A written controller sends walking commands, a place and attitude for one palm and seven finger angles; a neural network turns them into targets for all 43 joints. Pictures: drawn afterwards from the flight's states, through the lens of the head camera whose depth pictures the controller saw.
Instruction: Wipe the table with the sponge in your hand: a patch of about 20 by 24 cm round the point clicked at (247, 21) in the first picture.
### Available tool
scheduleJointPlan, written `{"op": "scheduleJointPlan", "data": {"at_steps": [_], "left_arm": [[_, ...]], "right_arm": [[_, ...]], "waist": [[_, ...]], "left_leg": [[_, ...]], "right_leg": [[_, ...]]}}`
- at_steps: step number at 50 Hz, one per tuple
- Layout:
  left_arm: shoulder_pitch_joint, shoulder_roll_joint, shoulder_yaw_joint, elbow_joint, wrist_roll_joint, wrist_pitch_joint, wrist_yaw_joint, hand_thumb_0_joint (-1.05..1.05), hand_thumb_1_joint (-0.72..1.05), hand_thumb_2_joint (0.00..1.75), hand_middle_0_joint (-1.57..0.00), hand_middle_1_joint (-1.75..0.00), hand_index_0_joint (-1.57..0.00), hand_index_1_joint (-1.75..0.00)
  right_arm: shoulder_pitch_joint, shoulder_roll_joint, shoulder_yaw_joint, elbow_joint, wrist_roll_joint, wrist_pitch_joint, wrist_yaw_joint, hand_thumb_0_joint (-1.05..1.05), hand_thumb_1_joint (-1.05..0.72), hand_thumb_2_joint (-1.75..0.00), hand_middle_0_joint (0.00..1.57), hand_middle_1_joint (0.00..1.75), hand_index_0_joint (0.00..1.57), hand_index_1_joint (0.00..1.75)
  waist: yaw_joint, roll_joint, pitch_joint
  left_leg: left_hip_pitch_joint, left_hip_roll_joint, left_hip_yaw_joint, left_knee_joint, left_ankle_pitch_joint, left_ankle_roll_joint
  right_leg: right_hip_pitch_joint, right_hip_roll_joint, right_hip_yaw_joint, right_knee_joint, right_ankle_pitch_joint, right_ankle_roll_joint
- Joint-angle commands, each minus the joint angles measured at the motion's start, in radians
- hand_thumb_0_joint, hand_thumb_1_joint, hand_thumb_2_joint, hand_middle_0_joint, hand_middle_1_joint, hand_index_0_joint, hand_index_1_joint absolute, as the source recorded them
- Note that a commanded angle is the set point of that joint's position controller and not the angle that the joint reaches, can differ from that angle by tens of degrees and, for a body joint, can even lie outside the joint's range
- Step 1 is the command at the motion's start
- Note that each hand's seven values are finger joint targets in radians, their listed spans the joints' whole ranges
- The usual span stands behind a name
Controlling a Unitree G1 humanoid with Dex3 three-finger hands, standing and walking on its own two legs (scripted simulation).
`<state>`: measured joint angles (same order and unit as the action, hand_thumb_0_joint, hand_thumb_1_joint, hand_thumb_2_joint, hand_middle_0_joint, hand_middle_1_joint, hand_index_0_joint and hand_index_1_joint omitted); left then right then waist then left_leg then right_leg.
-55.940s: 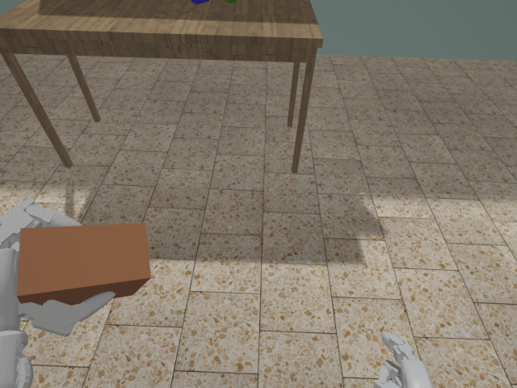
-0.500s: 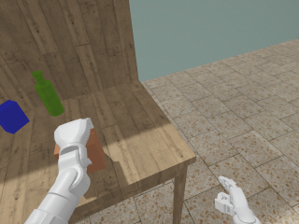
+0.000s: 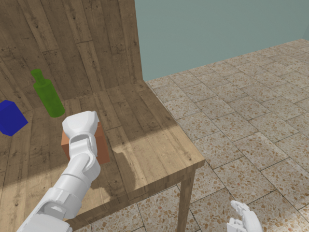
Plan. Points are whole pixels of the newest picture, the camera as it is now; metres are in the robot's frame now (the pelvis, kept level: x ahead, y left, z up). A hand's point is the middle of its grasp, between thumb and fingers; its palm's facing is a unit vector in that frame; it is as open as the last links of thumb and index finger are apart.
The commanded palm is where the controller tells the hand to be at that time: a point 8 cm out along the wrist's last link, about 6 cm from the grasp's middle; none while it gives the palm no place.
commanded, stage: wipe forward along the middle lane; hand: left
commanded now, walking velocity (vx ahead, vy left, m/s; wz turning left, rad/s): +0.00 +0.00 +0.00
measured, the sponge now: (89, 151) +0.33 +0.25 +0.03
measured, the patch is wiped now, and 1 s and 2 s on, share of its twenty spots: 1.00 1.00 1.00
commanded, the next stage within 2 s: slide back across to the first lane in 0.70 s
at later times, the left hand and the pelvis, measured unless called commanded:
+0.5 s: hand (87, 125) +0.39 +0.26 +0.09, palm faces -0.06 -0.02 -1.00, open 10.2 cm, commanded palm +0.37 +0.26 +0.11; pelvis +0.01 -0.03 +0.00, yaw +0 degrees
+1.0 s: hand (80, 119) +0.41 +0.29 +0.09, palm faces -0.05 -0.03 -1.00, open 10.2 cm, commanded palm +0.38 +0.30 +0.13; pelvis +0.01 -0.01 +0.00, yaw -1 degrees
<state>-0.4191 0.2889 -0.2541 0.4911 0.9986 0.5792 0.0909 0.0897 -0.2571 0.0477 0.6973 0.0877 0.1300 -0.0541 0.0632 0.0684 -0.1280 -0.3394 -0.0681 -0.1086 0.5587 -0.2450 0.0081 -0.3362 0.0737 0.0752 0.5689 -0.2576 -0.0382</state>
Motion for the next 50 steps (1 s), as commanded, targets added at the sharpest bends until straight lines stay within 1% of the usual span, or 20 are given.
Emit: {"op": "scheduleJointPlan", "data": {"at_steps": [1, 8, 12, 17, 18, 21, 23, 27, 28, 29, 32, 33, 35, 38, 39, 41, 43, 46, 48, 50], "left_arm": [[-0.242, 0.129, 0.053, 0.024, -0.005, -0.024, 0.018, 0.0, 0.1, 1.3, -1.2, -1.6, -1.2, -1.6], [-0.365, 0.266, 0.129, 0.136, 0.02, -0.073, 0.01, 0.0, 0.1, 1.3, -1.2, -1.6, -1.2, -1.6], [-0.399, 0.247, 0.101, 0.189, 0.024, -0.117, 0.007, 0.0, 0.1, 1.3, -1.2, -1.6, -1.2, -1.6], [-0.41, 0.302, 0.152, 0.246, 0.017, -0.176, 0.016, 0.0, 0.1, 1.3, -1.2, -1.6, -1.2, -1.6], [-0.389, 0.346, 0.198, 0.246, 0.015, -0.185, 0.017, 0.0, 0.1, 1.3, -1.2, -1.6, -1.2, -1.6], [-0.411, 0.34, 0.176, 0.262, 0.015, -0.208, 0.025, 0.0, 0.1, 1.3, -1.2, -1.6, -1.2, -1.6], [-0.413, 0.371, 0.205, 0.268, 0.016, -0.217, 0.025, 0.0, 0.1, 1.3, -1.2, -1.6, -1.2, -1.6], [-0.402, 0.362, 0.195, 0.291, 0.022, -0.237, 0.033, 0.0, 0.1, 1.3, -1.2, -1.6, -1.2, -1.6], [-0.385, 0.402, 0.237, 0.288, 0.015, -0.24, 0.032, 0.0, 0.1, 1.3, -1.2, -1.6, -1.2, -1.6], [-0.394, 0.396, 0.219, 0.302, 0.021, -0.243, 0.034, 0.0, 0.1, 1.3, -1.2, -1.6, -1.2, -1.6], [-0.419, 0.401, 0.217, 0.312, 0.017, -0.254, 0.038, 0.0, 0.1, 1.3, -1.2, -1.6, -1.2, -1.6], [-0.413, 0.452, 0.265, 0.319, 0.017, -0.258, 0.037, 0.0, 0.1, 1.3, -1.2, -1.6, -1.2, -1.6], [-0.443, 0.447, 0.244, 0.342, 0.026, -0.263, 0.042, 0.0, 0.1, 1.3, -1.2, -1.6, -1.2, -1.6], [-0.465, 0.474, 0.258, 0.358, 0.033, -0.268, 0.041, 0.0, 0.1, 1.3, -1.2, -1.6, -1.2, -1.6], [-0.498, 0.448, 0.225, 0.358, 0.036, -0.273, 0.043, 0.0, 0.1, 1.3, -1.2, -1.6, -1.2, -1.6], [-0.485, 0.448, 0.225, 0.368, 0.039, -0.275, 0.042, 0.0, 0.1, 1.3, -1.2, -1.6, -1.2, -1.6], [-0.47, 0.523, 0.294, 0.353, 0.035, -0.283, 0.039, 0.0, 0.1, 1.3, -1.2, -1.6, -1.2, -1.6], [-0.472, 0.502, 0.271, 0.33, 0.039, -0.294, 0.043, 0.0, 0.1, 1.3, -1.2, -1.6, -1.2, -1.6], [-0.44, 0.566, 0.335, 0.302, 0.035, -0.3, 0.044, 0.0, 0.1, 1.3, -1.2, -1.6, -1.2, -1.6], [-0.421, 0.555, 0.326, 0.268, 0.034, -0.298, 0.05, 0.0, 0.1, 1.3, -1.2, -1.6, -1.2, -1.6]], "right_arm": [[-0.194, -0.109, -0.041, -0.165, -0.006, -0.052, -0.009, 0.0, -0.9, -0.9, 0.2, 0.3, 0.2, 0.3], [-0.16, -0.122, -0.038, -0.143, -0.01, -0.049, -0.031, 0.0, -0.9, -0.9, 0.2, 0.3, 0.2, 0.3], [-0.129, -0.118, -0.042, -0.145, -0.007, -0.053, -0.034, 0.0, -0.9, -0.9, 0.2, 0.3, 0.2, 0.3], [-0.082, -0.126, -0.052, -0.138, -0.011, -0.058, -0.032, 0.0, -0.9, -0.9, 0.2, 0.3, 0.2, 0.3], [-0.082, -0.131, -0.052, -0.138, -0.014, -0.058, -0.032, 0.0, -0.9, -0.9, 0.2, 0.3, 0.2, 0.3], [-0.057, -0.134, -0.056, -0.134, -0.01, -0.056, -0.027, 0.0, -0.9, -0.9, 0.2, 0.3, 0.2, 0.3], [-0.055, -0.138, -0.058, -0.13, -0.01, -0.056, -0.027, 0.0, -0.9, -0.9, 0.2, 0.3, 0.2, 0.3], [-0.022, -0.14, -0.068, -0.122, -0.008, -0.054, -0.017, 0.0, -0.9, -0.9, 0.2, 0.3, 0.2, 0.3], [-0.027, -0.143, -0.068, -0.122, -0.01, -0.053, -0.018, 0.0, -0.9, -0.9, 0.2, 0.3, 0.2, 0.3], [-0.014, -0.144, -0.068, -0.117, -0.009, -0.049, -0.018, 0.0, -0.9, -0.9, 0.2, 0.3, 0.2, 0.3], [-0.006, -0.147, -0.07, -0.116, -0.006, -0.049, -0.014, 0.0, -0.9, -0.9, 0.2, 0.3, 0.2, 0.3], [-0.008, -0.151, -0.07, -0.114, -0.007, -0.048, -0.015, 0.0, -0.9, -0.9, 0.2, 0.3, 0.2, 0.3], [0.007, -0.153, -0.07, -0.108, -0.006, -0.046, -0.015, 0.0, -0.9, -0.9, 0.2, 0.3, 0.2, 0.3], [0.002, -0.154, -0.067, -0.112, -0.004, -0.044, -0.015, 0.0, -0.9, -0.9, 0.2, 0.3, 0.2, 0.3], [0.018, -0.153, -0.071, -0.108, -0.006, -0.045, -0.015, 0.0, -0.9, -0.9, 0.2, 0.3, 0.2, 0.3], [0.02, -0.15, -0.07, -0.116, -0.003, -0.043, -0.011, 0.0, -0.9, -0.9, 0.2, 0.3, 0.2, 0.3], [0.01, -0.154, -0.072, -0.12, -0.005, -0.039, -0.014, 0.0, -0.9, -0.9, 0.2, 0.3, 0.2, 0.3], [0.019, -0.148, -0.074, -0.131, -0.004, -0.038, -0.014, 0.0, -0.9, -0.9, 0.2, 0.3, 0.2, 0.3], [0.003, -0.152, -0.075, -0.137, -0.005, -0.035, -0.014, 0.0, -0.9, -0.9, 0.2, 0.3, 0.2, 0.3], [0.003, -0.15, -0.077, -0.14, -0.005, -0.033, -0.013, 0.0, -0.9, -0.9, 0.2, 0.3, 0.2, 0.3]], "waist": [[-0.023, -0.167, -0.067], [-0.035, -0.132, -0.047], [-0.047, -0.122, -0.076], [-0.052, -0.158, -0.116], [-0.031, -0.154, -0.148], [-0.059, -0.167, -0.131], [-0.046, -0.146, -0.137], [-0.059, -0.146, -0.161], [-0.043, -0.15, -0.192], [-0.059, -0.144, -0.179], [-0.07, -0.155, -0.161], [-0.055, -0.158, -0.173], [-0.075, -0.163, -0.15], [-0.066, -0.116, -0.154], [-0.086, -0.119, -0.16], [-0.078, -0.107, -0.17], [-0.051, -0.097, -0.22], [-0.059, -0.108, -0.228], [-0.03, -0.083, -0.251], [-0.035, -0.098, -0.246]], "left_leg": [[0.0, 0.026, 0.056, -0.092, -0.045, 0.029], [-0.042, 0.021, 0.056, -0.094, -0.077, 0.03], [-0.048, 0.017, 0.067, -0.078, -0.074, 0.033], [-0.081, 0.014, 0.069, -0.057, -0.041, 0.039], [-0.087, 0.014, 0.059, -0.062, -0.024, 0.037], [-0.11, 0.011, 0.073, -0.048, -0.015, 0.041], [-0.115, 0.012, 0.063, -0.057, -0.009, 0.04], [-0.11, 0.013, 0.077, -0.035, 0.034, 0.046], [-0.118, 0.01, 0.069, -0.039, 0.048, 0.046], [-0.121, 0.013, 0.077, -0.032, 0.049, 0.047], [-0.135, 0.013, 0.08, -0.031, 0.033, 0.049], [-0.146, 0.011, 0.07, -0.038, 0.035, 0.047], [-0.148, 0.015, 0.078, -0.032, 0.022, 0.05], [-0.155, 0.014, 0.069, -0.045, 0.017, 0.047], [-0.143, 0.018, 0.08, -0.033, 0.017, 0.051], [-0.139, 0.017, 0.081, -0.034, 0.02, 0.051], [-0.129, 0.017, 0.073, -0.041, 0.045, 0.05], [-0.119, 0.017, 0.083, -0.042, 0.038, 0.053], [-0.106, 0.013, 0.072, -0.051, 0.064, 0.051], [-0.088, 0.014, 0.08, -0.05, 0.078, 0.053]], "right_leg": [[0.024, -0.032, -0.036, -0.143, -0.03, -0.025], [0.011, -0.035, 0.007, -0.168, -0.083, -0.025], [0.022, -0.044, 0.009, -0.172, -0.074, -0.016], [0.065, -0.051, 0.025, -0.169, 0.007, -0.008], [0.088, -0.048, 0.04, -0.162, 0.043, -0.015], [0.098, -0.056, 0.04, -0.156, 0.102, -0.002], [0.098, -0.053, 0.053, -0.158, 0.109, -0.01], [0.119, -0.058, 0.045, -0.146, 0.206, -0.004], [0.147, -0.057, 0.062, -0.141, 0.229, -0.009], [0.143, -0.059, 0.05, -0.135, 0.24, -0.003], [0.129, -0.06, 0.051, -0.142, 0.232, 0.002], [0.138, -0.057, 0.063, -0.14, 0.224, -0.004], [0.114, -0.058, 0.046, -0.143, 0.202, 0.002], [0.096, -0.054, 0.05, -0.146, 0.172, -0.007], [0.091, -0.057, 0.036, -0.144, 0.176, 0.001], [0.096, -0.058, 0.033, -0.147, 0.172, 0.0], [0.133, -0.057, 0.043, -0.139, 0.195, -0.008], [0.146, -0.059, 0.026, -0.143, 0.184, 0.001], [0.169, -0.055, 0.037, -0.136, 0.204, -0.011], [0.182, -0.055, 0.024, -0.136, 0.231, -0.005]]}}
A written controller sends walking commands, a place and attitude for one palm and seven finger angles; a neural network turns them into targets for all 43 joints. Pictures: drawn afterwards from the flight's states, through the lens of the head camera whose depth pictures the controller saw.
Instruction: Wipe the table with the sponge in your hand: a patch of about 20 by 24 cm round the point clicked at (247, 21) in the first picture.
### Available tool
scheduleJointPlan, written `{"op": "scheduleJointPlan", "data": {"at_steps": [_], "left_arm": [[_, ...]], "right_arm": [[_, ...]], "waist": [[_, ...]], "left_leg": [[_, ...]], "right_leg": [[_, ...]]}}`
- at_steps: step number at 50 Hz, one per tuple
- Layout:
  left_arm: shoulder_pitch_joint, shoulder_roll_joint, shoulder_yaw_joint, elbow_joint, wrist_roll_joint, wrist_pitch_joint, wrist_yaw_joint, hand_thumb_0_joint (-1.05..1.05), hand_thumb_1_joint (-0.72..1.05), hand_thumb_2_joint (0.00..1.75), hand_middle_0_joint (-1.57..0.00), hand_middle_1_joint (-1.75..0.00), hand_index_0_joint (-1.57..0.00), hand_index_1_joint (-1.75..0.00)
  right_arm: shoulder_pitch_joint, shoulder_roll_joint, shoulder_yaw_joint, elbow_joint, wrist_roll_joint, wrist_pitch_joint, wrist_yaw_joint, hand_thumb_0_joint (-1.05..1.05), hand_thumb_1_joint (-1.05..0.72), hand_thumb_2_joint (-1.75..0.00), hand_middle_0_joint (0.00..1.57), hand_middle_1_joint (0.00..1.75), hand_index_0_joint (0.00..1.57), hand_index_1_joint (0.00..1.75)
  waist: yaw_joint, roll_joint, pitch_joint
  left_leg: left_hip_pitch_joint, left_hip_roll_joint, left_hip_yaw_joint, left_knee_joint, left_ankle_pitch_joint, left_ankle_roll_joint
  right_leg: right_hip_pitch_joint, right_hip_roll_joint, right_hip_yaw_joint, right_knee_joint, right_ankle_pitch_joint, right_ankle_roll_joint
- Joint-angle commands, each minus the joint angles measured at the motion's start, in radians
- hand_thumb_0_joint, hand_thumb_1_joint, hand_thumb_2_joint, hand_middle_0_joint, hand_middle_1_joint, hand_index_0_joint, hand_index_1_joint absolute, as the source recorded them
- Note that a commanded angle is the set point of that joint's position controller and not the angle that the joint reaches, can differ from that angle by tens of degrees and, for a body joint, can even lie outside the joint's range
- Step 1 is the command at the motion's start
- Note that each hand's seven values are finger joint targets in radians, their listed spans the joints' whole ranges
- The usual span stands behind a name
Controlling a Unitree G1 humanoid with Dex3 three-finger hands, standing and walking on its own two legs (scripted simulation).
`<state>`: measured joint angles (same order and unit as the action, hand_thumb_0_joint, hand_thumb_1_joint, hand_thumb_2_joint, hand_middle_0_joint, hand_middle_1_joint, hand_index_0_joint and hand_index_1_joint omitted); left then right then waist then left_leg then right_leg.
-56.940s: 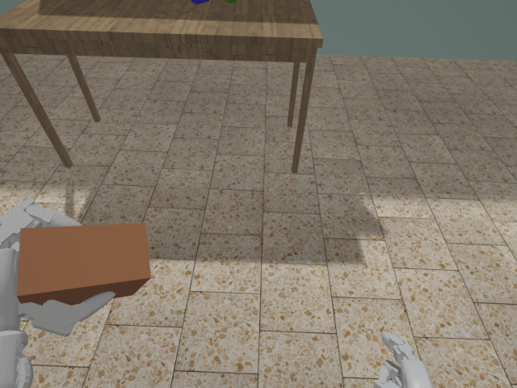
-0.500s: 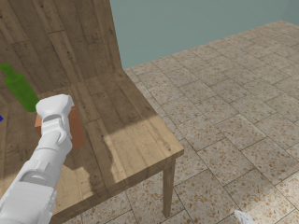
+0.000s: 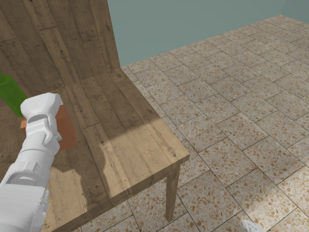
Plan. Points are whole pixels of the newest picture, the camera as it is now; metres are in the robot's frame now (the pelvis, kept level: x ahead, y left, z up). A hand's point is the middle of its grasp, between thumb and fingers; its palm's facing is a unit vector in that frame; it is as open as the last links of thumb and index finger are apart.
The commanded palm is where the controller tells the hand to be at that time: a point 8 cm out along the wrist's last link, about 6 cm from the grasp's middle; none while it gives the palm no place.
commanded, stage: slide back across to the first lane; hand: left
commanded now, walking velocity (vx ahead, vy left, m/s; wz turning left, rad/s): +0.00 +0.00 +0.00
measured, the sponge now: (54, 135) +0.38 +0.32 +0.04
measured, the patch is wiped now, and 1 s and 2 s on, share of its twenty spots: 1.00 1.00 1.00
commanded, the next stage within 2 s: wipe back along the first lane in 0.44 s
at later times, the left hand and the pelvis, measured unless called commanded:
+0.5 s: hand (26, 127) +0.37 +0.37 +0.09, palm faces -0.02 -0.06 -1.00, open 10.2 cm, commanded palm +0.33 +0.37 +0.13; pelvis +0.02 +0.05 +0.01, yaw +1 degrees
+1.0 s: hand (22, 140) +0.33 +0.36 +0.09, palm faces +0.05 -0.05 -1.00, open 10.2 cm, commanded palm +0.29 +0.34 +0.11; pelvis +0.03 +0.05 +0.01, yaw +1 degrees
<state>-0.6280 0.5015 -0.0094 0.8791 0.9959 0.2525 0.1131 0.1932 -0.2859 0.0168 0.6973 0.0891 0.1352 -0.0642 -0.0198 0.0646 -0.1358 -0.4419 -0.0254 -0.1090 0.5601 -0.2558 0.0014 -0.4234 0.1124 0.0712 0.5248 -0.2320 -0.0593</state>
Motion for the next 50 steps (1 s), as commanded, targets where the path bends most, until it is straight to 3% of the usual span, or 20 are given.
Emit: {"op": "scheduleJointPlan", "data": {"at_steps": [1, 3, 6, 8, 9, 11, 13, 16, 18, 25, 28, 31, 33, 37, 40, 43, 44, 50], "left_arm": [[-0.191, 0.32, 0.068, -0.148, 0.036, 0.034, 0.027, 0.0, 0.1, 1.3, -1.2, -1.6, -1.2, -1.6], [-0.146, 0.329, 0.093, -0.197, 0.025, 0.043, 0.024, 0.0, 0.1, 1.3, -1.2, -1.6, -1.2, -1.6], [-0.124, 0.288, 0.053, -0.216, 0.012, 0.069, 0.009, 0.0, 0.1, 1.3, -1.2, -1.6, -1.2, -1.6], [-0.15, 0.324, 0.078, -0.244, 0.01, 0.072, -0.003, 0.0, 0.1, 1.3, -1.2, -1.6, -1.2, -1.6], [-0.126, 0.305, 0.06, -0.23, 0.019, 0.078, -0.009, 0.0, 0.1, 1.3, -1.2, -1.6, -1.2, -1.6], [-0.12, 0.26, 0.021, -0.269, 0.027, 0.079, -0.023, 0.0, 0.1, 1.3, -1.2, -1.6, -1.2, -1.6], [-0.101, 0.294, 0.059, -0.294, 0.024, 0.075, -0.035, 0.0, 0.1, 1.3, -1.2, -1.6, -1.2, -1.6], [-0.102, 0.244, 0.015, -0.323, 0.029, 0.071, -0.048, 0.0, 0.1, 1.3, -1.2, -1.6, -1.2, -1.6], [-0.075, 0.266, 0.053, -0.356, 0.026, 0.061, -0.05, 0.0, 0.1, 1.3, -1.2, -1.6, -1.2, -1.6], [-0.031, 0.266, 0.066, -0.418, 0.029, 0.072, -0.039, 0.0, 0.1, 1.3, -1.2, -1.6, -1.2, -1.6], [-0.018, 0.222, 0.04, -0.474, 0.024, 0.086, -0.041, 0.0, 0.1, 1.3, -1.2, -1.6, -1.2, -1.6], [0.109, 0.178, 0.028, -0.512, 0.007, 0.105, -0.041, 0.0, 0.1, 1.3, -1.2, -1.6, -1.2, -1.6], [0.126, 0.122, -0.007, -0.553, -0.007, 0.12, -0.047, 0.0, 0.1, 1.3, -1.2, -1.6, -1.2, -1.6], [0.225, 0.126, 0.003, -0.605, -0.026, 0.158, -0.048, 0.0, 0.1, 1.3, -1.2, -1.6, -1.2, -1.6], [0.289, 0.077, -0.029, -0.676, -0.038, 0.18, -0.056, 0.0, 0.1, 1.3, -1.2, -1.6, -1.2, -1.6], [0.328, 0.059, -0.039, -0.69, -0.048, 0.204, -0.064, 0.0, 0.1, 1.3, -1.2, -1.6, -1.2, -1.6], [0.314, 0.026, -0.078, -0.689, -0.044, 0.213, -0.069, 0.0, 0.1, 1.3, -1.2, -1.6, -1.2, -1.6], [0.323, 0.04, -0.069, -0.676, -0.041, 0.231, -0.077, 0.0, 0.1, 1.3, -1.2, -1.6, -1.2, -1.6]], "right_arm": [[-0.11, -0.118, -0.047, -0.149, -0.005, -0.04, 0.001, 0.0, -0.9, -0.9, 0.2, 0.3, 0.2, 0.3], [-0.135, -0.118, -0.048, -0.158, -0.004, -0.042, 0.004, 0.0, -0.9, -0.9, 0.2, 0.3, 0.2, 0.3], [-0.137, -0.12, -0.045, -0.157, -0.001, -0.04, 0.005, 0.0, -0.9, -0.9, 0.2, 0.3, 0.2, 0.3], [-0.157, -0.125, -0.041, -0.158, 0.0, -0.042, 0.0, 0.0, -0.9, -0.9, 0.2, 0.3, 0.2, 0.3], [-0.146, -0.124, -0.045, -0.153, -0.002, -0.041, -0.001, 0.0, -0.9, -0.9, 0.2, 0.3, 0.2, 0.3], [-0.149, -0.119, -0.045, -0.159, -0.002, -0.042, 0.001, 0.0, -0.9, -0.9, 0.2, 0.3, 0.2, 0.3], [-0.164, -0.121, -0.042, -0.161, -0.003, -0.041, 0.002, 0.0, -0.9, -0.9, 0.2, 0.3, 0.2, 0.3], [-0.155, -0.119, -0.043, -0.163, -0.006, -0.039, 0.004, 0.0, -0.9, -0.9, 0.2, 0.3, 0.2, 0.3], [-0.167, -0.118, -0.044, -0.168, -0.01, -0.042, 0.006, 0.0, -0.9, -0.9, 0.2, 0.3, 0.2, 0.3], [-0.17, -0.118, -0.042, -0.169, -0.02, -0.034, 0.017, 0.0, -0.9, -0.9, 0.2, 0.3, 0.2, 0.3], [-0.189, -0.111, -0.041, -0.181, -0.02, -0.035, 0.022, 0.0, -0.9, -0.9, 0.2, 0.3, 0.2, 0.3], [-0.197, -0.105, -0.04, -0.19, -0.022, -0.04, 0.034, 0.0, -0.9, -0.9, 0.2, 0.3, 0.2, 0.3], [-0.212, -0.105, -0.04, -0.194, -0.019, -0.042, 0.038, 0.0, -0.9, -0.9, 0.2, 0.3, 0.2, 0.3], [-0.232, -0.106, -0.034, -0.198, -0.019, -0.044, 0.048, 0.0, -0.9, -0.9, 0.2, 0.3, 0.2, 0.3], [-0.251, -0.099, -0.032, -0.208, -0.018, -0.05, 0.055, 0.0, -0.9, -0.9, 0.2, 0.3, 0.2, 0.3], [-0.265, -0.099, -0.028, -0.206, -0.014, -0.052, 0.058, 0.0, -0.9, -0.9, 0.2, 0.3, 0.2, 0.3], [-0.272, -0.097, -0.023, -0.208, -0.014, -0.051, 0.055, 0.0, -0.9, -0.9, 0.2, 0.3, 0.2, 0.3], [-0.286, -0.098, -0.017, -0.206, -0.011, -0.048, 0.043, 0.0, -0.9, -0.9, 0.2, 0.3, 0.2, 0.3]], "waist": [[0.052, -0.071, -0.227], [0.07, -0.05, -0.234], [0.049, -0.097, -0.165], [0.054, -0.066, -0.151], [0.049, -0.074, -0.13], [0.047, -0.052, -0.145], [0.059, -0.029, -0.153], [0.047, -0.025, -0.142], [0.065, -0.009, -0.17], [0.07, -0.007, -0.172], [0.073, 0.0, -0.187], [0.085, -0.013, -0.21], [0.075, -0.04, -0.208], [0.085, -0.046, -0.184], [0.087, -0.025, -0.169], [0.085, -0.053, -0.128], [0.076, -0.058, -0.093], [0.08, -0.069, -0.066]], "left_leg": [[0.025, -0.03, 0.082, -0.056, 0.101, 0.059], [0.048, -0.03, 0.073, -0.069, 0.127, 0.058], [0.061, -0.028, 0.076, -0.079, 0.107, 0.061], [0.075, -0.026, 0.065, -0.095, 0.108, 0.059], [0.086, -0.025, 0.066, -0.092, 0.12, 0.062], [0.119, -0.023, 0.064, -0.096, 0.141, 0.06], [0.142, -0.018, 0.051, -0.102, 0.175, 0.057], [0.174, -0.009, 0.042, -0.102, 0.203, 0.052], [0.201, -0.003, 0.028, -0.106, 0.244, 0.048], [0.231, 0.006, 0.018, -0.097, 0.341, 0.029], [0.247, 0.01, 0.006, -0.099, 0.382, 0.022], [0.266, 0.012, 0.005, -0.084, 0.432, 0.017], [0.277, 0.021, -0.001, -0.085, 0.466, 0.015], [0.259, 0.016, 0.004, -0.082, 0.435, 0.02], [0.277, 0.025, -0.005, -0.083, 0.466, 0.016], [0.256, 0.028, -0.008, -0.098, 0.391, 0.021], [0.244, 0.027, -0.006, -0.104, 0.347, 0.023], [0.22, 0.017, 0.003, -0.116, 0.24, 0.033]], "right_leg": [[0.268, -0.094, 0.02, -0.091, 0.217, 0.013], [0.279, -0.091, 0.02, -0.091, 0.225, 0.004], [0.255, -0.088, 0.003, -0.114, 0.197, 0.012], [0.239, -0.084, 0.002, -0.12, 0.163, 0.003], [0.234, -0.083, -0.014, -0.119, 0.165, 0.003], [0.223, -0.08, -0.026, -0.123, 0.17, -0.001], [0.226, -0.077, -0.026, -0.121, 0.182, -0.013], [0.196, -0.071, -0.053, -0.118, 0.176, -0.016], [0.201, -0.066, -0.058, -0.114, 0.184, -0.025], [0.206, -0.063, -0.075, -0.099, 0.234, -0.03], [0.214, -0.062, -0.079, -0.096, 0.242, -0.032], [0.236, -0.064, -0.075, -0.093, 0.285, -0.029], [0.234, -0.063, -0.08, -0.092, 0.299, -0.025], [0.255, -0.064, -0.076, -0.09, 0.313, -0.023], [0.248, -0.064, -0.085, -0.088, 0.299, -0.021], [0.238, -0.06, -0.084, -0.094, 0.256, -0.023], [0.219, -0.059, -0.087, -0.097, 0.228, -0.023], [0.218, -0.061, -0.078, -0.103, 0.166, -0.025]]}}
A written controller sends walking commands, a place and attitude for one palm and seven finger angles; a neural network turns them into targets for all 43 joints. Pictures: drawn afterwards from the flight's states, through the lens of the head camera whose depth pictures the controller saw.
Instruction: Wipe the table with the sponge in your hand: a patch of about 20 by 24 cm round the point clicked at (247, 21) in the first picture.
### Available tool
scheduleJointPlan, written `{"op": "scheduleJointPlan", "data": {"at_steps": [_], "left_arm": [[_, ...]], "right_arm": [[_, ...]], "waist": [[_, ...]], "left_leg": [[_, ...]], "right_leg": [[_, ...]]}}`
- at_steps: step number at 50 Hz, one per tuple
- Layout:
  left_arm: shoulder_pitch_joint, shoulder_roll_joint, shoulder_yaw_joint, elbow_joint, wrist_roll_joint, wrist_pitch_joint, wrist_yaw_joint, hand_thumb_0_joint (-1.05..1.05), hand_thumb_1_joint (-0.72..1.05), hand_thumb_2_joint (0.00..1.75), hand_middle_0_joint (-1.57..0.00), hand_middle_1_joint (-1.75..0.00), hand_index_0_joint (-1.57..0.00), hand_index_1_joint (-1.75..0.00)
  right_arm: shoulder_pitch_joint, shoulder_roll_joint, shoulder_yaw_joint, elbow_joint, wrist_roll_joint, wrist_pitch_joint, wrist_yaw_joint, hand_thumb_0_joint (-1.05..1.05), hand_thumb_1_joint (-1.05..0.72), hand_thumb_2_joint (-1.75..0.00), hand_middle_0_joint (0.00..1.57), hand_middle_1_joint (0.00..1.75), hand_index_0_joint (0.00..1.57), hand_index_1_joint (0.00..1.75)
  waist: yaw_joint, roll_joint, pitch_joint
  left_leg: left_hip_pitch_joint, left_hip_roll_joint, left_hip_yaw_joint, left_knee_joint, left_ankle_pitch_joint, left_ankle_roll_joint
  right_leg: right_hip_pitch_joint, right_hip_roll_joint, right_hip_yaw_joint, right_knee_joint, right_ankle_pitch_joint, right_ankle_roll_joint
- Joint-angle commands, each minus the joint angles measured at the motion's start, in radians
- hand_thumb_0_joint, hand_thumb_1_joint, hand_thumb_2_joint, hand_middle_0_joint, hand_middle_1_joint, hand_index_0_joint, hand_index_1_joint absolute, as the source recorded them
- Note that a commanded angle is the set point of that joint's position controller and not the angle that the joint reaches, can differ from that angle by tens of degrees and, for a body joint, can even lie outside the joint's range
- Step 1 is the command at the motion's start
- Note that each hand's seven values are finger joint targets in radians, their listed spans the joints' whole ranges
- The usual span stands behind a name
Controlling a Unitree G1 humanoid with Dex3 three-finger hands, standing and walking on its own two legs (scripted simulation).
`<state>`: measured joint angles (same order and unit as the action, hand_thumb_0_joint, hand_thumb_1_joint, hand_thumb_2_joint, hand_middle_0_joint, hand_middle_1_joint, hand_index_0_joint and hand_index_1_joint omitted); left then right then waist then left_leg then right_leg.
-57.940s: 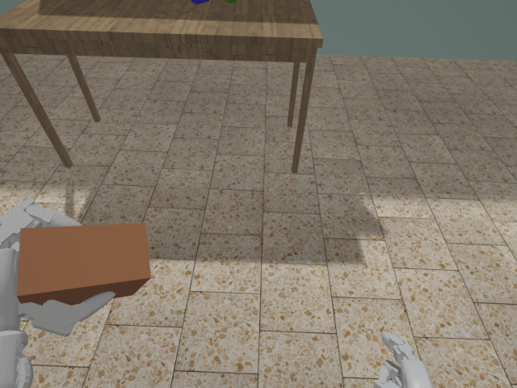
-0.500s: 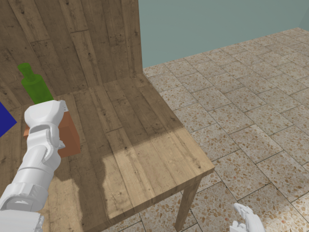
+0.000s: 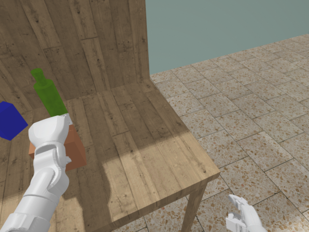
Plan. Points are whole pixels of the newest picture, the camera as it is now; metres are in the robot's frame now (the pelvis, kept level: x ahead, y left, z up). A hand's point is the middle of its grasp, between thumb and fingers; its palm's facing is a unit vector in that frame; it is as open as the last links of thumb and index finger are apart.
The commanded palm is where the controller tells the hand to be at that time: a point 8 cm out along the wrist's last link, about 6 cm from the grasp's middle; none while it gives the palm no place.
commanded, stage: wipe back along the first lane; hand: left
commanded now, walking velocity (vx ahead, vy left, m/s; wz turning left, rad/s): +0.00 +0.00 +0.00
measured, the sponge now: (63, 154) +0.30 +0.31 +0.03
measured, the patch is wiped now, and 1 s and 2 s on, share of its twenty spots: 1.00 1.00 1.00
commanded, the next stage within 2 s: lift the sponge slowly off the table in 1.24 s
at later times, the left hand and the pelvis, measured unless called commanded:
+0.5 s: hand (61, 156) +0.27 +0.27 +0.08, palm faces +0.06 -0.07 -1.00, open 10.2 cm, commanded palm +0.22 +0.26 +0.11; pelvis +0.00 -0.03 +0.00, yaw -1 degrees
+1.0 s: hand (62, 170) +0.23 +0.25 +0.08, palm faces +0.09 -0.09 -0.99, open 10.2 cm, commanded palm +0.17 +0.23 +0.11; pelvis -0.01 -0.02 +0.00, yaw -1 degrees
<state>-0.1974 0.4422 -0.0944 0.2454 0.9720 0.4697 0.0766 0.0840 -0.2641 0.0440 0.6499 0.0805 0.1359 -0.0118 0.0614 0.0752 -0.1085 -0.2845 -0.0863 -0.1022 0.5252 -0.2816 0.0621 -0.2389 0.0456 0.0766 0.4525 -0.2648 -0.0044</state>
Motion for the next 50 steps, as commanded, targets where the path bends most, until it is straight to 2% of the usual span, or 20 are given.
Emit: {"op": "scheduleJointPlan", "data": {"at_steps": [1, 3, 6, 8, 9, 10, 11, 13, 18, 19, 23, 24, 25, 26, 33, 34, 36, 38, 39, 50], "left_arm": [[-0.118, 0.088, -0.001, -0.049, -0.016, 0.016, -0.044, 0.0, 0.1, 1.3, -1.2, -1.6, -1.2, -1.6], [-0.124, 0.111, 0.022, -0.056, -0.012, 0.013, -0.045, 0.0, 0.1, 1.3, -1.2, -1.6, -1.2, -1.6], [-0.074, 0.086, 0.006, -0.068, -0.023, 0.003, -0.049, 0.0, 0.1, 1.3, -1.2, -1.6, -1.2, -1.6], [-0.019, 0.117, 0.049, -0.086, -0.028, -0.004, -0.048, 0.0, 0.1, 1.3, -1.2, -1.6, -1.2, -1.6], [0.01, 0.094, 0.034, -0.109, -0.037, -0.012, -0.048, 0.0, 0.1, 1.3, -1.2, -1.6, -1.2, -1.6], [0.025, 0.117, 0.053, -0.106, -0.037, -0.012, -0.047, 0.0, 0.1, 1.3, -1.2, -1.6, -1.2, -1.6], [0.026, 0.086, 0.024, -0.124, -0.038, -0.01, -0.05, 0.0, 0.1, 1.3, -1.2, -1.6, -1.2, -1.6], [0.036, 0.101, 0.042, -0.154, -0.044, -0.003, -0.05, 0.0, 0.1, 1.3, -1.2, -1.6, -1.2, -1.6], [0.113, 0.131, 0.08, -0.187, -0.054, 0.0, -0.047, 0.0, 0.1, 1.3, -1.2, -1.6, -1.2, -1.6], [0.131, 0.1, 0.053, -0.2, -0.061, 0.0, -0.047, 0.0, 0.1, 1.3, -1.2, -1.6, -1.2, -1.6], [0.194, 0.149, 0.104, -0.24, -0.065, -0.006, -0.044, 0.0, 0.1, 1.3, -1.2, -1.6, -1.2, -1.6], [0.224, 0.108, 0.075, -0.261, -0.077, -0.006, -0.043, 0.0, 0.1, 1.3, -1.2, -1.6, -1.2, -1.6], [0.23, 0.13, 0.097, -0.253, -0.073, -0.006, -0.041, 0.0, 0.1, 1.3, -1.2, -1.6, -1.2, -1.6], [0.232, 0.096, 0.065, -0.272, -0.078, -0.003, -0.044, 0.0, 0.1, 1.3, -1.2, -1.6, -1.2, -1.6], [0.229, 0.127, 0.087, -0.295, -0.071, 0.018, -0.035, 0.0, 0.1, 1.3, -1.2, -1.6, -1.2, -1.6], [0.207, 0.092, 0.05, -0.299, -0.066, 0.02, -0.036, 0.0, 0.1, 1.3, -1.2, -1.6, -1.2, -1.6], [0.259, 0.072, 0.042, -0.314, -0.072, 0.02, -0.038, 0.0, 0.1, 1.3, -1.2, -1.6, -1.2, -1.6], [0.286, 0.099, 0.068, -0.322, -0.064, 0.024, -0.035, 0.0, 0.1, 1.3, -1.2, -1.6, -1.2, -1.6], [0.312, 0.046, 0.025, -0.355, -0.073, 0.02, -0.036, 0.0, 0.1, 1.3, -1.2, -1.6, -1.2, -1.6], [0.413, 0.008, -0.007, -0.451, -0.08, 0.055, -0.021, 0.0, 0.1, 1.3, -1.2, -1.6, -1.2, -1.6]], "right_arm": [[-0.182, -0.119, -0.041, -0.161, -0.003, -0.048, -0.011, 0.0, -0.9, -0.9, 0.2, 0.3, 0.2, 0.3], [-0.182, -0.122, -0.043, -0.158, -0.004, -0.049, -0.014, 0.0, -0.9, -0.9, 0.2, 0.3, 0.2, 0.3], [-0.187, -0.114, -0.038, -0.167, -0.005, -0.056, -0.013, 0.0, -0.9, -0.9, 0.2, 0.3, 0.2, 0.3], [-0.193, -0.117, -0.04, -0.167, -0.008, -0.059, -0.012, 0.0, -0.9, -0.9, 0.2, 0.3, 0.2, 0.3], [-0.19, -0.11, -0.04, -0.173, -0.007, -0.062, -0.011, 0.0, -0.9, -0.9, 0.2, 0.3, 0.2, 0.3], [-0.196, -0.112, -0.039, -0.17, -0.005, -0.063, -0.012, 0.0, -0.9, -0.9, 0.2, 0.3, 0.2, 0.3], [-0.203, -0.111, -0.037, -0.175, -0.006, -0.064, -0.011, 0.0, -0.9, -0.9, 0.2, 0.3, 0.2, 0.3], [-0.211, -0.115, -0.041, -0.175, -0.006, -0.065, -0.012, 0.0, -0.9, -0.9, 0.2, 0.3, 0.2, 0.3], [-0.216, -0.114, -0.041, -0.171, -0.006, -0.072, -0.014, 0.0, -0.9, -0.9, 0.2, 0.3, 0.2, 0.3], [-0.219, -0.108, -0.041, -0.178, -0.006, -0.074, -0.014, 0.0, -0.9, -0.9, 0.2, 0.3, 0.2, 0.3], [-0.224, -0.112, -0.043, -0.171, -0.007, -0.078, -0.013, 0.0, -0.9, -0.9, 0.2, 0.3, 0.2, 0.3], [-0.229, -0.104, -0.041, -0.182, -0.006, -0.08, -0.012, 0.0, -0.9, -0.9, 0.2, 0.3, 0.2, 0.3], [-0.224, -0.106, -0.042, -0.175, -0.005, -0.081, -0.012, 0.0, -0.9, -0.9, 0.2, 0.3, 0.2, 0.3], [-0.233, -0.104, -0.041, -0.181, -0.005, -0.082, -0.013, 0.0, -0.9, -0.9, 0.2, 0.3, 0.2, 0.3], [-0.239, -0.108, -0.043, -0.173, -0.007, -0.084, -0.022, 0.0, -0.9, -0.9, 0.2, 0.3, 0.2, 0.3], [-0.244, -0.104, -0.041, -0.177, -0.005, -0.083, -0.023, 0.0, -0.9, -0.9, 0.2, 0.3, 0.2, 0.3], [-0.25, -0.099, -0.041, -0.182, -0.004, -0.089, -0.019, 0.0, -0.9, -0.9, 0.2, 0.3, 0.2, 0.3], [-0.253, -0.104, -0.041, -0.179, -0.006, -0.09, -0.017, 0.0, -0.9, -0.9, 0.2, 0.3, 0.2, 0.3], [-0.261, -0.092, -0.041, -0.191, -0.004, -0.091, -0.015, 0.0, -0.9, -0.9, 0.2, 0.3, 0.2, 0.3], [-0.293, -0.085, -0.041, -0.199, -0.001, -0.094, 0.005, 0.0, -0.9, -0.9, 0.2, 0.3, 0.2, 0.3]], "waist": [[-0.003, -0.074, -0.1], [0.0, -0.071, -0.107], [0.0, -0.083, -0.115], [0.015, -0.077, -0.126], [0.012, -0.089, -0.138], [0.013, -0.1, -0.118], [0.008, -0.092, -0.106], [0.012, -0.088, -0.086], [0.023, -0.11, -0.096], [0.02, -0.111, -0.087], [0.029, -0.12, -0.092], [0.029, -0.11, -0.084], [0.03, -0.128, -0.07], [0.026, -0.119, -0.062], [0.029, -0.111, -0.043], [0.018, -0.108, -0.026], [0.027, -0.109, -0.039], [0.039, -0.1, -0.066], [0.035, -0.095, -0.066], [0.044, -0.126, -0.04]], "left_leg": [[0.059, 0.075, 0.0, -0.083, 0.25, -0.026], [0.063, 0.074, -0.001, -0.079, 0.249, -0.023], [0.06, 0.067, 0.008, -0.069, 0.258, -0.02], [0.056, 0.065, 0.006, -0.065, 0.27, -0.021], [0.061, 0.061, 0.014, -0.056, 0.282, -0.018], [0.053, 0.061, 0.013, -0.056, 0.275, -0.019], [0.047, 0.059, 0.016, -0.06, 0.262, -0.018], [0.044, 0.06, 0.013, -0.066, 0.238, -0.015], [0.039, 0.05, 0.02, -0.055, 0.252, -0.014], [0.039, 0.047, 0.027, -0.052, 0.25, -0.011], [0.037, 0.045, 0.025, -0.045, 0.248, -0.012], [0.036, 0.043, 0.031, -0.046, 0.247, -0.011], [0.032, 0.044, 0.028, -0.042, 0.244, -0.012], [0.033, 0.043, 0.032, -0.046, 0.234, -0.011], [0.04, 0.046, 0.027, -0.057, 0.189, -0.011], [0.035, 0.046, 0.03, -0.06, 0.18, -0.011], [0.043, 0.045, 0.028, -0.054, 0.196, -0.01], [0.052, 0.048, 0.022, -0.056, 0.212, -0.013], [0.052, 0.048, 0.026, -0.056, 0.207, -0.011], [0.06, 0.058, 0.021, -0.055, 0.222, -0.012]], "right_leg": [[0.037, 0.003, -0.08, -0.033, 0.192, -0.078], [0.04, 0.005, -0.071, -0.03, 0.195, -0.083], [0.063, 0.001, -0.067, -0.027, 0.236, -0.078], [0.081, 0.001, -0.053, -0.021, 0.263, -0.082], [0.099, -0.002, -0.057, -0.017, 0.293, -0.076], [0.091, -0.002, -0.049, -0.019, 0.293, -0.075], [0.084, -0.002, -0.05, -0.021, 0.283, -0.073], [0.074, -0.002, -0.04, -0.029, 0.262, -0.074], [0.112, -0.008, -0.018, -0.019, 0.317, -0.069], [0.116, -0.009, -0.025, -0.019, 0.324, -0.065], [0.126, -0.009, 0.0, -0.014, 0.343, -0.064], [0.133, -0.012, -0.013, -0.012, 0.349, -0.06], [0.118, -0.01, -0.007, -0.014, 0.345, -0.06], [0.112, -0.011, -0.008, -0.021, 0.331, -0.058], [0.085, -0.007, 0.005, -0.036, 0.246, -0.059], [0.072, -0.006, -0.004, -0.036, 0.228, -0.058], [0.083, -0.006, -0.005, -0.032, 0.252, -0.059], [0.094, -0.003, 0.0, -0.024, 0.259, -0.064], [0.097, -0.005, -0.011, -0.023, 0.248, -0.06], [0.081, 0.001, -0.016, -0.017, 0.262, -0.061]]}}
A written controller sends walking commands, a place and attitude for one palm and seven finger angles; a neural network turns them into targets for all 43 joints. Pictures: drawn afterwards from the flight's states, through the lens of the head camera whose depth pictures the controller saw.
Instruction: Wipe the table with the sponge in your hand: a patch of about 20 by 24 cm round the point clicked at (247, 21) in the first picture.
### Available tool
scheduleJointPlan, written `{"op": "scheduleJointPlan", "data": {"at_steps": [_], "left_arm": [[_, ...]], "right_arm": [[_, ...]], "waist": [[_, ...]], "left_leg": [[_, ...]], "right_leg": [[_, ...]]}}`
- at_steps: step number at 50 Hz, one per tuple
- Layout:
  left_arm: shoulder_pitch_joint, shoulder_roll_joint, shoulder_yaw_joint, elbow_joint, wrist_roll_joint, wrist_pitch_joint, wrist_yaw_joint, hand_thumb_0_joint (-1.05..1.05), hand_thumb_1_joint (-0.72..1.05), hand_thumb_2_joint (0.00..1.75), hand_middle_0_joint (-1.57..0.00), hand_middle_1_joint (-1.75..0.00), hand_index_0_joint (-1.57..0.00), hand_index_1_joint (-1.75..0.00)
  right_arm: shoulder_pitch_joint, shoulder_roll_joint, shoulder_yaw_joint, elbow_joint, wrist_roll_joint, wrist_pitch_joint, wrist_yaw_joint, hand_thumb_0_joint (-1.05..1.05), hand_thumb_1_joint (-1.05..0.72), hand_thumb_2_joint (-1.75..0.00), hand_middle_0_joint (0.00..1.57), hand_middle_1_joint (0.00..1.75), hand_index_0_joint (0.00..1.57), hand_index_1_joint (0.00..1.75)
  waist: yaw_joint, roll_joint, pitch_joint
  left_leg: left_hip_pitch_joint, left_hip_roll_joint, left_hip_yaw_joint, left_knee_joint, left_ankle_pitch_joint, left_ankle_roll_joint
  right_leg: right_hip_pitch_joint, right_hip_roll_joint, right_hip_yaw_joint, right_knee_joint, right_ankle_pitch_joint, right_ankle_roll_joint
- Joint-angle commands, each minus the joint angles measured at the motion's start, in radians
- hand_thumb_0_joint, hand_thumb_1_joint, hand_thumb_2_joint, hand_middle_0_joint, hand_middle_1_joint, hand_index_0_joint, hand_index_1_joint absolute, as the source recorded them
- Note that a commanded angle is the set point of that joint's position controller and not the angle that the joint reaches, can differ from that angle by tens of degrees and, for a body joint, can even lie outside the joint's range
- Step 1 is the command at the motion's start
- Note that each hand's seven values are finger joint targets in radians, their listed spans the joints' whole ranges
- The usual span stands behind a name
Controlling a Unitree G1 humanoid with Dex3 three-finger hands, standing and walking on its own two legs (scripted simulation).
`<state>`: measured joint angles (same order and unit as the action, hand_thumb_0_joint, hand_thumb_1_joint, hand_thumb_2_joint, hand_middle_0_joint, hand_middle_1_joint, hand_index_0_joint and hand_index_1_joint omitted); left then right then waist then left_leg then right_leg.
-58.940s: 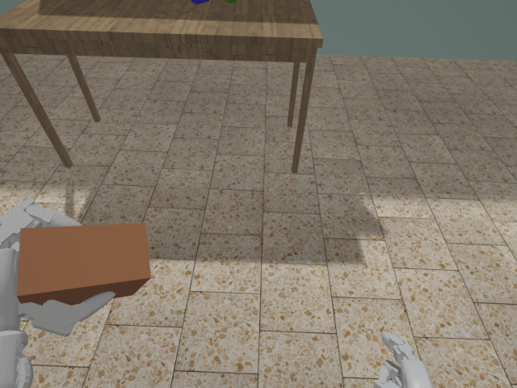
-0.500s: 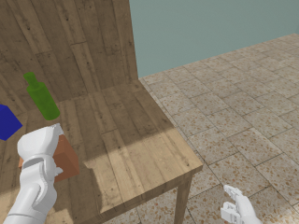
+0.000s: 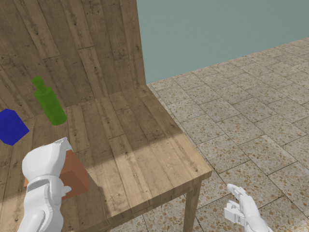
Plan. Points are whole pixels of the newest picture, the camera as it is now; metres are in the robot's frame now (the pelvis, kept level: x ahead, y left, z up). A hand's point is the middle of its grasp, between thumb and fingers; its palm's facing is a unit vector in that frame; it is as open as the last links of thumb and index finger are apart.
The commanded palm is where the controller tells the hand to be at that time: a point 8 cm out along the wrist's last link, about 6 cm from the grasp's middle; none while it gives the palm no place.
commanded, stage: wipe back along the first lane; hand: left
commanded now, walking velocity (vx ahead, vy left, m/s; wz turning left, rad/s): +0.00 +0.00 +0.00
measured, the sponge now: (63, 181) +0.23 +0.29 +0.03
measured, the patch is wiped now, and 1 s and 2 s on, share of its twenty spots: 1.00 1.00 1.00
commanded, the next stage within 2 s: lift the sponge slowly off the table in 0.24 s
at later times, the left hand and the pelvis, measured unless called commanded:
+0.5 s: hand (62, 178) +0.21 +0.26 +0.08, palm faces +0.13 -0.12 -0.98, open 10.2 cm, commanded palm +0.16 +0.24 +0.12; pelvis -0.01 +0.00 +0.00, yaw +0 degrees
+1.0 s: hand (60, 181) +0.20 +0.25 +0.09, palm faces +0.10 -0.16 -0.98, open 10.2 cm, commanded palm +0.15 +0.25 +0.15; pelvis -0.01 -0.02 +0.00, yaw +0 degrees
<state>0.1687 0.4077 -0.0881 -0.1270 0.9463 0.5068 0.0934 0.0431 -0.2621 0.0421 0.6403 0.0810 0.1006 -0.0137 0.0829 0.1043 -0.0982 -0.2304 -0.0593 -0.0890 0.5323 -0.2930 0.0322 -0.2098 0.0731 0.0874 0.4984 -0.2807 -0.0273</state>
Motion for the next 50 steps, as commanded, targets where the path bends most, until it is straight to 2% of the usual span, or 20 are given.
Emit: {"op": "scheduleJointPlan", "data": {"at_steps": [1, 9, 12, 13, 14, 18, 19, 23, 24, 28, 31, 33, 34, 38, 39, 43, 46, 48, 49, 50], "left_arm": [[0.042, 0.025, -0.035, -0.086, -0.051, 0.023, -0.039, 0.0, 0.1, 1.3, -1.2, -1.6, -1.2, -1.6], [0.083, -0.045, -0.123, -0.14, -0.032, 0.046, -0.036, 0.0, 0.1, 1.3, -1.2, -1.6, -1.2, -1.6], [0.121, -0.048, -0.136, -0.175, -0.036, 0.049, -0.037, 0.0, 0.1, 1.3, -1.2, -1.6, -1.2, -1.6], [0.108, -0.012, -0.101, -0.18, -0.032, 0.048, -0.03, 0.0, 0.1, 1.3, -1.2, -1.6, -1.2, -1.6], [0.091, -0.051, -0.139, -0.182, -0.033, 0.053, -0.03, 0.0, 0.1, 1.3, -1.2, -1.6, -1.2, -1.6], [0.006, 0.0, -0.088, -0.166, -0.022, 0.067, -0.012, 0.0, 0.1, 1.3, -1.2, -1.6, -1.2, -1.6], [0.001, -0.019, -0.101, -0.165, -0.024, 0.068, -0.01, 0.0, 0.1, 1.3, -1.2, -1.6, -1.2, -1.6], [-0.008, 0.039, -0.053, -0.207, -0.019, 0.07, -0.011, 0.0, 0.1, 1.3, -1.2, -1.6, -1.2, -1.6], [-0.022, -0.002, -0.096, -0.219, -0.024, 0.071, -0.016, 0.0, 0.1, 1.3, -1.2, -1.6, -1.2, -1.6], [-0.03, 0.089, -0.008, -0.216, -0.026, 0.07, -0.018, 0.0, 0.1, 1.3, -1.2, -1.6, -1.2, -1.6], [-0.023, 0.073, -0.017, -0.219, -0.031, 0.067, -0.027, 0.0, 0.1, 1.3, -1.2, -1.6, -1.2, -1.6], [-0.049, 0.127, 0.03, -0.24, -0.03, 0.063, -0.027, 0.0, 0.1, 1.3, -1.2, -1.6, -1.2, -1.6], [-0.056, 0.079, -0.015, -0.246, -0.029, 0.061, -0.03, 0.0, 0.1, 1.3, -1.2, -1.6, -1.2, -1.6], [-0.068, 0.161, 0.057, -0.254, -0.029, 0.05, -0.032, 0.0, 0.1, 1.3, -1.2, -1.6, -1.2, -1.6], [-0.067, 0.139, 0.041, -0.258, -0.033, 0.047, -0.032, 0.0, 0.1, 1.3, -1.2, -1.6, -1.2, -1.6], [-0.11, 0.188, 0.079, -0.273, -0.025, 0.035, -0.033, 0.0, 0.1, 1.3, -1.2, -1.6, -1.2, -1.6], [-0.083, 0.172, 0.071, -0.279, -0.026, 0.026, -0.035, 0.0, 0.1, 1.3, -1.2, -1.6, -1.2, -1.6], [-0.114, 0.219, 0.106, -0.31, -0.022, 0.018, -0.031, 0.0, 0.1, 1.3, -1.2, -1.6, -1.2, -1.6], [-0.09, 0.186, 0.083, -0.317, -0.029, 0.016, -0.032, 0.0, 0.1, 1.3, -1.2, -1.6, -1.2, -1.6], [-0.085, 0.203, 0.099, -0.331, -0.03, 0.009, -0.03, 0.0, 0.1, 1.3, -1.2, -1.6, -1.2, -1.6]], "right_arm": [[-0.258, -0.086, -0.036, -0.19, -0.002, -0.056, 0.008, 0.0, -0.9, -0.9, 0.2, 0.3, 0.2, 0.3], [-0.281, -0.075, -0.04, -0.203, 0.003, -0.051, 0.028, 0.0, -0.9, -0.9, 0.2, 0.3, 0.2, 0.3], [-0.292, -0.071, -0.038, -0.209, 0.004, -0.048, 0.041, 0.0, -0.9, -0.9, 0.2, 0.3, 0.2, 0.3], [-0.294, -0.077, -0.041, -0.199, 0.003, -0.046, 0.04, 0.0, -0.9, -0.9, 0.2, 0.3, 0.2, 0.3], [-0.293, -0.071, -0.039, -0.208, 0.003, -0.042, 0.039, 0.0, -0.9, -0.9, 0.2, 0.3, 0.2, 0.3], [-0.297, -0.079, -0.035, -0.193, 0.002, -0.034, 0.025, 0.0, -0.9, -0.9, 0.2, 0.3, 0.2, 0.3], [-0.294, -0.076, -0.036, -0.197, 0.001, -0.032, 0.023, 0.0, -0.9, -0.9, 0.2, 0.3, 0.2, 0.3], [-0.309, -0.077, -0.035, -0.194, -0.002, -0.036, 0.019, 0.0, -0.9, -0.9, 0.2, 0.3, 0.2, 0.3], [-0.307, -0.071, -0.033, -0.206, -0.002, -0.037, 0.018, 0.0, -0.9, -0.9, 0.2, 0.3, 0.2, 0.3], [-0.309, -0.078, -0.03, -0.19, -0.006, -0.04, 0.011, 0.0, -0.9, -0.9, 0.2, 0.3, 0.2, 0.3], [-0.306, -0.074, -0.027, -0.194, -0.007, -0.042, 0.009, 0.0, -0.9, -0.9, 0.2, 0.3, 0.2, 0.3], [-0.309, -0.079, -0.029, -0.189, -0.009, -0.044, 0.004, 0.0, -0.9, -0.9, 0.2, 0.3, 0.2, 0.3], [-0.306, -0.073, -0.028, -0.198, -0.009, -0.045, 0.003, 0.0, -0.9, -0.9, 0.2, 0.3, 0.2, 0.3], [-0.307, -0.08, -0.029, -0.188, -0.015, -0.051, -0.004, 0.0, -0.9, -0.9, 0.2, 0.3, 0.2, 0.3], [-0.296, -0.077, -0.03, -0.196, -0.015, -0.05, -0.007, 0.0, -0.9, -0.9, 0.2, 0.3, 0.2, 0.3], [-0.304, -0.081, -0.03, -0.187, -0.019, -0.059, -0.015, 0.0, -0.9, -0.9, 0.2, 0.3, 0.2, 0.3], [-0.299, -0.077, -0.031, -0.191, -0.021, -0.063, -0.014, 0.0, -0.9, -0.9, 0.2, 0.3, 0.2, 0.3], [-0.302, -0.081, -0.032, -0.185, -0.022, -0.068, -0.015, 0.0, -0.9, -0.9, 0.2, 0.3, 0.2, 0.3], [-0.298, -0.075, -0.035, -0.196, -0.022, -0.069, -0.015, 0.0, -0.9, -0.9, 0.2, 0.3, 0.2, 0.3], [-0.301, -0.072, -0.033, -0.194, -0.021, -0.075, -0.012, 0.0, -0.9, -0.9, 0.2, 0.3, 0.2, 0.3]], "waist": [[0.016, -0.156, -0.035], [0.02, -0.146, -0.032], [0.028, -0.144, -0.059], [0.027, -0.141, -0.058], [0.021, -0.155, -0.044], [0.019, -0.145, 0.0], [0.016, -0.143, -0.008], [0.031, -0.111, -0.062], [0.023, -0.108, -0.064], [0.031, -0.105, -0.059], [0.026, -0.119, -0.053], [0.032, -0.091, -0.046], [0.024, -0.08, -0.038], [0.035, -0.095, -0.044], [0.031, -0.085, -0.055], [0.036, -0.068, -0.053], [0.038, -0.082, -0.07], [0.039, -0.055, -0.077], [0.041, -0.052, -0.074], [0.043, -0.059, -0.08]], "left_leg": [[0.005, 0.032, 0.009, -0.066, 0.229, 0.016], [0.016, 0.047, -0.005, -0.08, 0.213, 0.016], [0.022, 0.044, -0.002, -0.072, 0.25, 0.017], [0.027, 0.049, -0.009, -0.073, 0.244, 0.015], [0.014, 0.048, -0.003, -0.076, 0.225, 0.017], [0.011, 0.049, -0.007, -0.085, 0.171, 0.016], [0.006, 0.047, -0.004, -0.086, 0.166, 0.017], [0.034, 0.042, -0.008, -0.079, 0.207, 0.017], [0.032, 0.038, -0.001, -0.074, 0.207, 0.021], [0.035, 0.033, -0.005, -0.074, 0.199, 0.019], [0.028, 0.031, 0.0, -0.072, 0.209, 0.019], [0.041, 0.032, -0.008, -0.076, 0.202, 0.02], [0.033, 0.031, 0.0, -0.077, 0.199, 0.021], [0.048, 0.025, -0.006, -0.07, 0.208, 0.021], [0.043, 0.024, 0.001, -0.071, 0.198, 0.023], [0.063, 0.02, -0.004, -0.073, 0.199, 0.021], [0.067, 0.017, 0.0, -0.065, 0.232, 0.021], [0.077, 0.017, -0.006, -0.069, 0.231, 0.019], [0.074, 0.016, -0.001, -0.068, 0.226, 0.022], [0.078, 0.015, -0.003, -0.065, 0.236, 0.021]], "right_leg": [[0.044, -0.026, -0.025, -0.066, 0.27, -0.038], [0.023, -0.011, -0.048, -0.056, 0.187, -0.046], [0.047, -0.014, -0.046, -0.046, 0.246, -0.046], [0.041, -0.008, -0.028, -0.047, 0.235, -0.051], [0.033, -0.011, -0.049, -0.048, 0.212, -0.045], [-0.007, -0.004, -0.023, -0.067, 0.141, -0.051], [0.002, -0.007, -0.037, -0.064, 0.13, -0.05], [0.041, -0.009, -0.01, -0.056, 0.181, -0.056], [0.042, -0.014, -0.029, -0.056, 0.183, -0.051], [0.05, -0.013, 0.009, -0.068, 0.186, -0.055], [0.056, -0.018, -0.006, -0.068, 0.198, -0.05], [0.048, -0.016, 0.017, -0.078, 0.177, -0.055], [0.048, -0.018, -0.006, -0.075, 0.167, -0.052], [0.056, -0.021, 0.032, -0.087, 0.188, -0.054], [0.064, -0.025, 0.014, -0.086, 0.173, -0.05], [0.056, -0.024, 0.046, -0.101, 0.163, -0.054], [0.076, -0.027, 0.031, -0.091, 0.212, -0.053], [0.079, -0.025, 0.054, -0.095, 0.204, -0.057], [0.082, -0.027, 0.032, -0.096, 0.193, -0.054], [0.083, -0.03, 0.043, -0.095, 0.212, -0.053]]}}
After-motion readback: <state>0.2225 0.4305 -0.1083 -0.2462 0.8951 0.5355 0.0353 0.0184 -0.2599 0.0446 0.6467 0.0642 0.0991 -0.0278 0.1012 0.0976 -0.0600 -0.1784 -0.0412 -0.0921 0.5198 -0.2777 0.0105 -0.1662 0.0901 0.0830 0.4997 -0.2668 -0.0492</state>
